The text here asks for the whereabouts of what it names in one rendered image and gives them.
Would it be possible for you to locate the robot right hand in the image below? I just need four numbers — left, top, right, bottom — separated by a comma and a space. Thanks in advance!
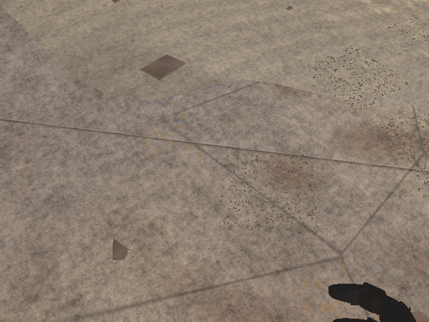
328, 282, 416, 322

